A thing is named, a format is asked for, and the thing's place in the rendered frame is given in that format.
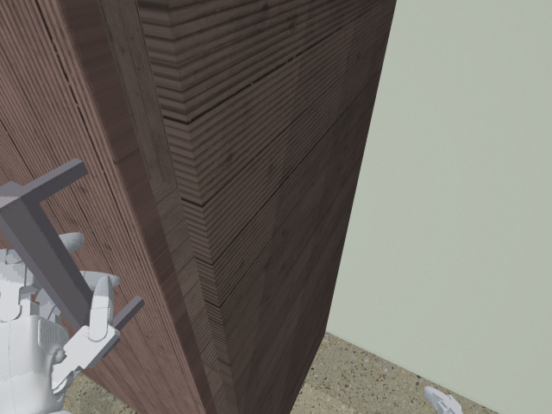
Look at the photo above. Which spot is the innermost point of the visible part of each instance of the right robot hand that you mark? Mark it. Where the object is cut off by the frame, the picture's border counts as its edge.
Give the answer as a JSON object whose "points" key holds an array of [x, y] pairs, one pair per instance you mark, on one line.
{"points": [[442, 403]]}

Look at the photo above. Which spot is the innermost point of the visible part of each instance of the wardrobe door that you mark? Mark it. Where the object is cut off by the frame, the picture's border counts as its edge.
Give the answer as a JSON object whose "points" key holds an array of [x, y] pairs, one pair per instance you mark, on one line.
{"points": [[60, 99]]}

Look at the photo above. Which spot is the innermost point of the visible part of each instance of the left robot hand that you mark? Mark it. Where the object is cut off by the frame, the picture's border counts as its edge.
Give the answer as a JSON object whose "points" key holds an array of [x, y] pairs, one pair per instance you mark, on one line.
{"points": [[31, 335]]}

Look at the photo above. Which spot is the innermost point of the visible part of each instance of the handle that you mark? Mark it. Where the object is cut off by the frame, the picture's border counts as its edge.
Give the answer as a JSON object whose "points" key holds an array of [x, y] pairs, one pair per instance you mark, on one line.
{"points": [[28, 230]]}

